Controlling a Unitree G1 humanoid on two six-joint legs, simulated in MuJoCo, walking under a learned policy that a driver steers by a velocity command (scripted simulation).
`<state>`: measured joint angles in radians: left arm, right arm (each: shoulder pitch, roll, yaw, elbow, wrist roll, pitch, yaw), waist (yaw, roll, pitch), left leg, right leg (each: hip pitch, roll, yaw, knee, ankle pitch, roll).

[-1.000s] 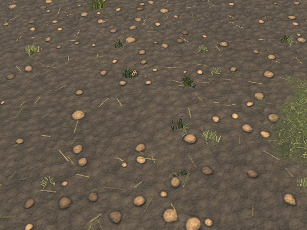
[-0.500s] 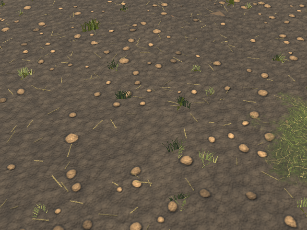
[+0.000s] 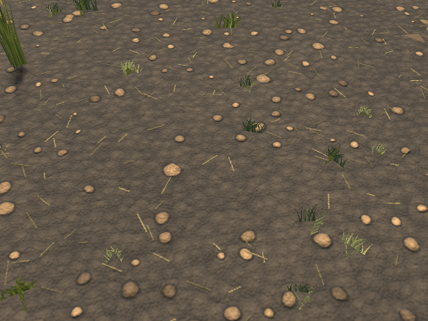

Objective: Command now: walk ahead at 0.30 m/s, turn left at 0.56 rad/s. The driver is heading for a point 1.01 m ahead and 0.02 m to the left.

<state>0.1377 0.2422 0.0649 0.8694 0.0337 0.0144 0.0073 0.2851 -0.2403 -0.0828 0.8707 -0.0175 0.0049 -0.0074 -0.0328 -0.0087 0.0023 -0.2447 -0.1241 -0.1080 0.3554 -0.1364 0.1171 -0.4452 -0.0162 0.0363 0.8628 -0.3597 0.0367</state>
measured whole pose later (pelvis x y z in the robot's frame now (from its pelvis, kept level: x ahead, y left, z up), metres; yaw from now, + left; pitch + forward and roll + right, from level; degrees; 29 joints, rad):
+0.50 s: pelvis +0.14 -0.01 +0.00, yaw +10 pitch +3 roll +0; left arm 0.46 0.22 0.05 0.92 0.02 -0.09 -0.01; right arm 0.11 -0.26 -0.05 0.78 -0.04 -0.02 0.07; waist 0.07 0.05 -0.01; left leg -0.60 0.04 0.00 0.74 -0.14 0.01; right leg 0.02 0.02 -0.02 0.21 -0.27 -0.02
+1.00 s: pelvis +0.40 +0.08 +0.00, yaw +10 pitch +1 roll +2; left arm 0.09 0.24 0.04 0.81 0.03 -0.03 -0.05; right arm 0.44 -0.22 -0.03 0.97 -0.01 -0.09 0.01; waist -0.05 -0.04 0.03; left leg 0.06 -0.10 0.06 0.17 -0.25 0.08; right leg -0.65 -0.10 -0.05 0.72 -0.03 -0.02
